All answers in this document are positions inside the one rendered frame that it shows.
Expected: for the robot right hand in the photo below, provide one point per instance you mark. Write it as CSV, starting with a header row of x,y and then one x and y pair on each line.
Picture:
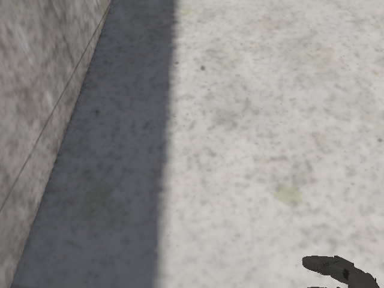
x,y
341,270

